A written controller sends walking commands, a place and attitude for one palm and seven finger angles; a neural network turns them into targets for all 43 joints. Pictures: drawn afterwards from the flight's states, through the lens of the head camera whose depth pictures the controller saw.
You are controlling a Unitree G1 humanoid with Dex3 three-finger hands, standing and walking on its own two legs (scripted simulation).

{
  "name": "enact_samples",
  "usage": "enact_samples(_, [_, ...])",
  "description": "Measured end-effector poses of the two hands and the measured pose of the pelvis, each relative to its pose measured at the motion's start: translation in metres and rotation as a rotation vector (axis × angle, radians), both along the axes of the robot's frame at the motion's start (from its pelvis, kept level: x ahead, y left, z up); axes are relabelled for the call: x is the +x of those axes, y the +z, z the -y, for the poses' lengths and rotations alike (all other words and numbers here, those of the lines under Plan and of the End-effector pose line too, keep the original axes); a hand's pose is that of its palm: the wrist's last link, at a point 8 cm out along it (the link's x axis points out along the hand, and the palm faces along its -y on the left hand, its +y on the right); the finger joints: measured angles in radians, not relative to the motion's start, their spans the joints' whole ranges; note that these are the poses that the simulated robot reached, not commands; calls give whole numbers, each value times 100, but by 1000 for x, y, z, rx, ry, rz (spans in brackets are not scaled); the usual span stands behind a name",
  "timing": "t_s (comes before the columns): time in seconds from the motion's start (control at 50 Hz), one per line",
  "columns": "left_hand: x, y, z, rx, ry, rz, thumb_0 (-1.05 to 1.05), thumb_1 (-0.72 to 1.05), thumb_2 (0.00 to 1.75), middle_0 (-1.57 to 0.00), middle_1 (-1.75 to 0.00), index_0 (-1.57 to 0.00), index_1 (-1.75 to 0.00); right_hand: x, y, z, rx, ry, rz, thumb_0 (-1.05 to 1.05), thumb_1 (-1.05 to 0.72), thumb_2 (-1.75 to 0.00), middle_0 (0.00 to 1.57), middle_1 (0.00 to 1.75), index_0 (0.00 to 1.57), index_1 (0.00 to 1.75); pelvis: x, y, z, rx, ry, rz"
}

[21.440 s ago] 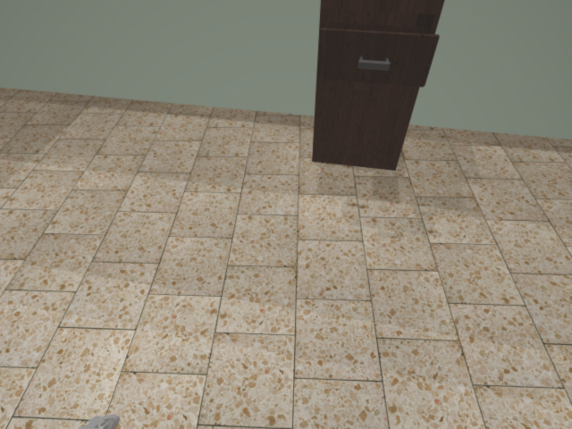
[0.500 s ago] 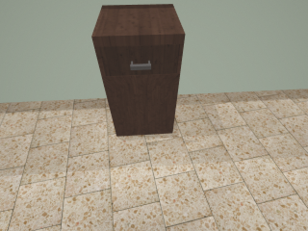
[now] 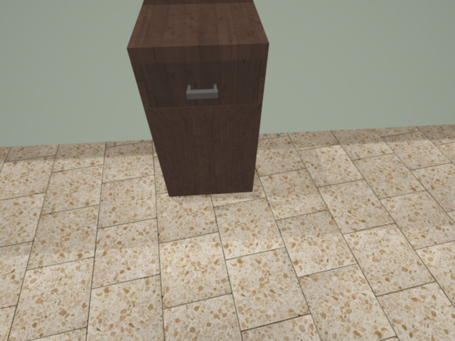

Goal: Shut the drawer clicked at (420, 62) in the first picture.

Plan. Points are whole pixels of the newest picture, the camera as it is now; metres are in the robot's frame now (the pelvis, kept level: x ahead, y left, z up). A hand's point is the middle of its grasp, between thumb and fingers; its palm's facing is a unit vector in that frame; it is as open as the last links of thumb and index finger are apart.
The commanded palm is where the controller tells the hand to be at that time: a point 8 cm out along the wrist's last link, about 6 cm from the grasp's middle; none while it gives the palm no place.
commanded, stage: look to check the result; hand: left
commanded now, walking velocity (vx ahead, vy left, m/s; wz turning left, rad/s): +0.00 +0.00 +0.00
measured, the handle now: (202, 90) +0.92 +0.15 -0.09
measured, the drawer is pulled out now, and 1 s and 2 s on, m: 0.00 0.00 0.00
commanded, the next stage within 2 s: stand and wait in 0.28 s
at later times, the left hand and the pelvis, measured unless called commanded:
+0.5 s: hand out of the picture +0.05 +0.19 -0.16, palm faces +0.02 -0.96 -0.27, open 7.4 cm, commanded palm none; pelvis +0.01 -0.01 +0.00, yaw +0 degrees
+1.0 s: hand out of the picture +0.08 +0.20 -0.16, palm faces +0.01 -0.95 -0.30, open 7.4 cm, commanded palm none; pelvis +0.02 -0.02 +0.00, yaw +0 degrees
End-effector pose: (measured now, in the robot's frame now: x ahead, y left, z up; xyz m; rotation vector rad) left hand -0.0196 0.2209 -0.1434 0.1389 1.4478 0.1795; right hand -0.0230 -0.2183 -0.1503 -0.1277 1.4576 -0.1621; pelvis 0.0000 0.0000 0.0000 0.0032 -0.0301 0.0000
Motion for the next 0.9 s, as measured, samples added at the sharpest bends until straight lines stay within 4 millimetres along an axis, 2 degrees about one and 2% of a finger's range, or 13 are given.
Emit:
enact_samples(0.28, [43,7,-9,36,-35,92,0,91,90,-20,-30,-20,-30,40,4,27,-36,35,81,0,-91,-90,20,29,20,30,6,2,9,1,0,4])
enact_samples(0.44, [62,12,-15,59,-50,125,0,91,90,-20,-30,-20,-30,57,7,41,-54,51,105,0,-91,-90,20,29,20,30,11,3,13,2,1,0])
enact_samples(0.64, [77,17,-22,88,-59,146,0,90,90,-20,-30,-20,-30,70,10,58,-79,63,118,0,-91,-90,20,29,20,30,15,4,18,3,2,0])
enact_samples(0.9, [86,21,-24,103,-69,153,0,90,90,-20,-30,-20,-30,82,14,72,-98,73,132,0,-91,-90,20,29,20,30,20,4,23,4,0,-1])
